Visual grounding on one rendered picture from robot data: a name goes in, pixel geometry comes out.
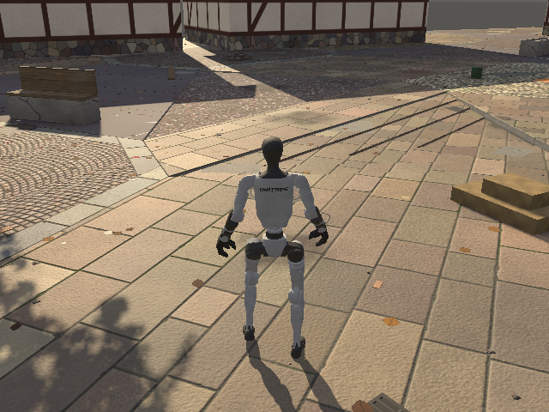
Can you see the right robot thigh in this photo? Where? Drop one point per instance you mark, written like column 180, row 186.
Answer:
column 296, row 261

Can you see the right robot hand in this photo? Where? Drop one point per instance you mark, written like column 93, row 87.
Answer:
column 315, row 234

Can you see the right robot forearm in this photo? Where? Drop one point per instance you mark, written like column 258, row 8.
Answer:
column 319, row 222

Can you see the robot right upper arm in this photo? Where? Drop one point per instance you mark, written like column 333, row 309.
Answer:
column 301, row 182

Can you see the robot left upper arm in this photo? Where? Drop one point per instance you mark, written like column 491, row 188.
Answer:
column 246, row 183

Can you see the left robot hand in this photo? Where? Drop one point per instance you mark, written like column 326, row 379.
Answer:
column 227, row 245

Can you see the humanoid robot head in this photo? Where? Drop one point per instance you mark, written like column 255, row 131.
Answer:
column 272, row 148

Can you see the left robot forearm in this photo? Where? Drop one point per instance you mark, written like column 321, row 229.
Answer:
column 228, row 229

